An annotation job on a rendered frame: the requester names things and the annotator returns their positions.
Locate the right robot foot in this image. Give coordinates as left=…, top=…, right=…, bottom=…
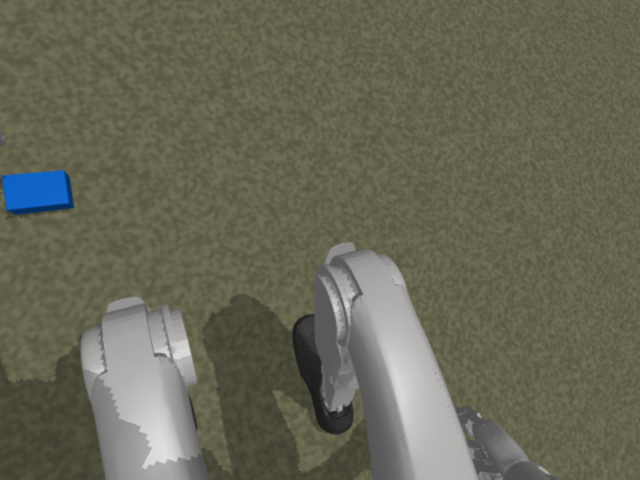
left=293, top=314, right=354, bottom=434

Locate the right robot arm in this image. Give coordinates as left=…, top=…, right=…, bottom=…
left=503, top=461, right=560, bottom=480

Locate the small box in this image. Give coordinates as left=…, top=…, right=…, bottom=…
left=2, top=170, right=74, bottom=215

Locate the right robot hand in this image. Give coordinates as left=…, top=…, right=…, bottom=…
left=455, top=405, right=530, bottom=480

